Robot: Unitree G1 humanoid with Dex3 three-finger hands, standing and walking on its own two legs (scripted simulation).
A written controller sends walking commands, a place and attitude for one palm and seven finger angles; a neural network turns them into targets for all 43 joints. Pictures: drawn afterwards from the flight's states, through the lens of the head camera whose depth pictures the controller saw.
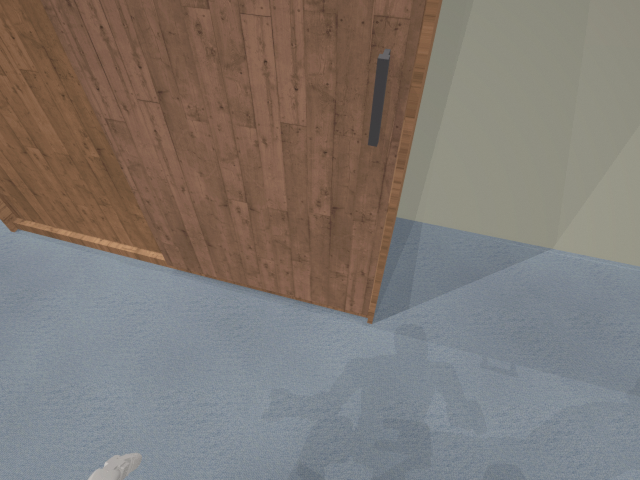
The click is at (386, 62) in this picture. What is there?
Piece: wardrobe's sliding door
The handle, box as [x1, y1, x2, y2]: [368, 49, 390, 146]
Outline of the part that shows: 390,49 385,49 382,54 379,54 377,59 368,144 375,146 378,141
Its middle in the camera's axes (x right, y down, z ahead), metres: +0.11 -0.26 +0.74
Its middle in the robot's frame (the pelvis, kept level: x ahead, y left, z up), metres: +0.75 -0.06 +0.10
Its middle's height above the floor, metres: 0.87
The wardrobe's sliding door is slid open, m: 0.00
